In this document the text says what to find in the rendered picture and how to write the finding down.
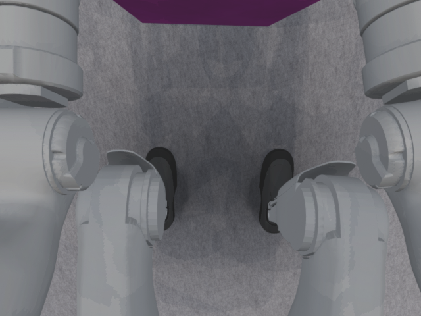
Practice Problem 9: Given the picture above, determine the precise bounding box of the robot right foot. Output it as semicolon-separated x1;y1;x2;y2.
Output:
259;149;294;234

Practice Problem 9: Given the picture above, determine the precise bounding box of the carton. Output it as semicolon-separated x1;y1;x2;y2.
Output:
113;0;320;26

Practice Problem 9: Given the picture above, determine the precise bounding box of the left robot upper arm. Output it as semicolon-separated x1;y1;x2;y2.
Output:
0;107;100;316

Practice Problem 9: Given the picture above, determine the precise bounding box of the right robot forearm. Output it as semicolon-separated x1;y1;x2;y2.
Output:
353;0;421;105

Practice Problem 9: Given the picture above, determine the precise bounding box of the robot right shin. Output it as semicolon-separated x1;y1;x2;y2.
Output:
268;161;389;243

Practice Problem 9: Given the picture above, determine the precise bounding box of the right robot upper arm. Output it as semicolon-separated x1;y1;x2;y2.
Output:
355;100;421;292

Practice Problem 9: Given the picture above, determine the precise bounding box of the left robot forearm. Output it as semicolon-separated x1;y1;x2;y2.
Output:
0;0;83;108

